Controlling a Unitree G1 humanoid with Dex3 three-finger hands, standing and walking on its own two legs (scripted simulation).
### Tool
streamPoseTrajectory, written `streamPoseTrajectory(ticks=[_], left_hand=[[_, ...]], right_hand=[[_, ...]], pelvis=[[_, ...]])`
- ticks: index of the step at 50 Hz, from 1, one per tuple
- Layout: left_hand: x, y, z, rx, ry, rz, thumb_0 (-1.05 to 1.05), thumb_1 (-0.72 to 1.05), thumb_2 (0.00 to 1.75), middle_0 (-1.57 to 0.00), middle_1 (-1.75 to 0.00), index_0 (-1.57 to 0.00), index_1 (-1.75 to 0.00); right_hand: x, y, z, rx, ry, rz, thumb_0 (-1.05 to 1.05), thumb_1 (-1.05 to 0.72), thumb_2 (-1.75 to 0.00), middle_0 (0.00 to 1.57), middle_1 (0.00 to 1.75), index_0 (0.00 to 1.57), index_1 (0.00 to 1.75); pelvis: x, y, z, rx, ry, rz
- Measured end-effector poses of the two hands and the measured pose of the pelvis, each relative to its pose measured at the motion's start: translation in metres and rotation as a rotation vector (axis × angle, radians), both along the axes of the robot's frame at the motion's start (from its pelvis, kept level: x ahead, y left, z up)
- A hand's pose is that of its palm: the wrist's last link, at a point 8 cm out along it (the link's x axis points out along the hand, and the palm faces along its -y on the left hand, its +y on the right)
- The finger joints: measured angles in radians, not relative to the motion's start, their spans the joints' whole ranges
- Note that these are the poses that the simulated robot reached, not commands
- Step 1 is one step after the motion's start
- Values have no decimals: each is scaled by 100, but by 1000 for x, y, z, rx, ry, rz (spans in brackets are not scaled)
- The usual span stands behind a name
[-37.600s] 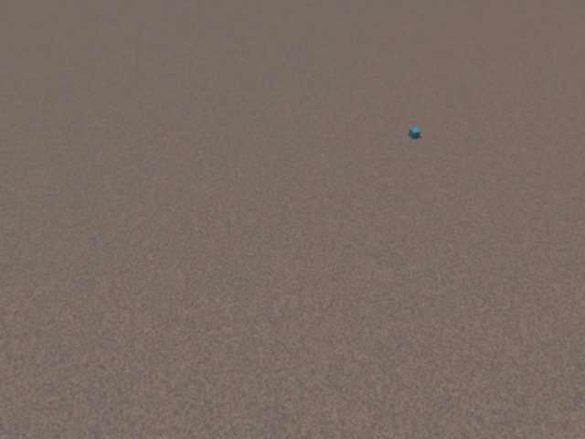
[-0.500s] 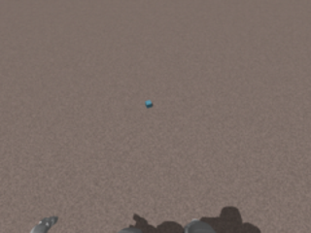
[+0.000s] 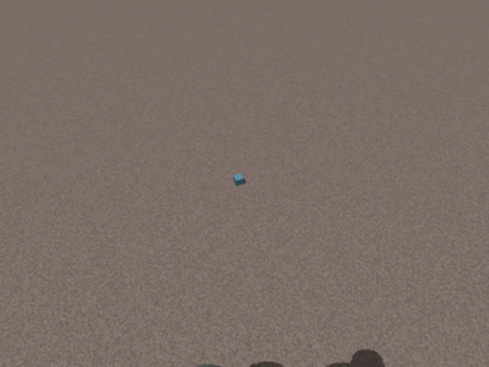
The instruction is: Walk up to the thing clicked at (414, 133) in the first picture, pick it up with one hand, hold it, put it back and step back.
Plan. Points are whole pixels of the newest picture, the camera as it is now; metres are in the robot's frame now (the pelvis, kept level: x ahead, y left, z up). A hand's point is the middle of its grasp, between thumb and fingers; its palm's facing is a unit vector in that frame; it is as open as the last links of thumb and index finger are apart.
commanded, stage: step back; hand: left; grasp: from above
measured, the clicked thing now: (238, 179) +1.10 +0.14 -0.74
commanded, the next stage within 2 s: stand in 0.40 s
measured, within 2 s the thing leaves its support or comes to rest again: neither
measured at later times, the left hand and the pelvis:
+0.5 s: hand (119, 358) +0.15 +0.26 -0.14, palm faces -0.04 -0.93 -0.36, open 7.4 cm; pelvis +0.03 +0.01 +0.01, yaw -2 degrees
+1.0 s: hand out of the picture +0.09 +0.26 -0.14, palm faces -0.06 -0.94 -0.34, open 7.4 cm; pelvis +0.02 +0.00 +0.02, yaw -2 degrees
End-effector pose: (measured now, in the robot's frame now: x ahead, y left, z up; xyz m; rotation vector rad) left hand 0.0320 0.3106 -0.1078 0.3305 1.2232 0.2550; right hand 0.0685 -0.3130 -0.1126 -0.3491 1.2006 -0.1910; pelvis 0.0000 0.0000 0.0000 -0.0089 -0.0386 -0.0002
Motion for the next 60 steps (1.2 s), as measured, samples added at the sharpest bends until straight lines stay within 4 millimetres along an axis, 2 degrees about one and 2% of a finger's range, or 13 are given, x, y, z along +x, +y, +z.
streamPoseTrajectory(ticks=[5,12,18,23,31,47,54,60], left_hand=[[24,14,-9,-11,11,-9,1,90,90,-21,-30,-21,-30],[65,11,-6,-20,-27,-50,1,90,90,-20,-30,-20,-30],[94,5,1,-18,-74,-72,1,90,90,-20,-30,-20,-30],[106,-1,5,-24,-84,-81,0,90,90,-20,-30,-20,-30],[102,-11,7,-42,-57,-92,0,90,90,-20,-30,-20,-30],[61,-12,5,-42,31,-68,0,90,90,-20,-30,-20,-30],[53,-10,5,-35,51,-59,1,90,90,-20,-30,-20,-30],[55,-10,6,-34,48,-59,1,90,90,-20,-30,-20,-30]], right_hand=[[10,17,1,-5,-15,-16,1,-91,-90,20,30,20,30],[37,35,4,31,-50,-30,1,-91,-90,20,30,21,30],[59,38,5,45,-85,-30,1,-91,-90,20,30,21,30],[66,36,8,49,-96,-33,1,-91,-90,20,30,21,30],[52,26,13,40,-61,-50,1,-91,-90,20,30,21,30],[5,17,9,35,33,-75,1,-91,-90,20,30,20,30],[-2,18,6,41,58,-73,1,-91,-90,20,30,20,30],[1,18,5,42,57,-66,1,-91,-90,20,30,20,30]], pelvis=[[10,11,-3,15,0,-17],[25,12,2,-4,2,-28],[30,12,5,0,2,-29],[31,11,8,6,-2,-30],[27,8,15,6,-6,-28],[16,3,18,6,-3,-29],[16,2,18,6,5,-26],[18,1,18,6,6,-25]])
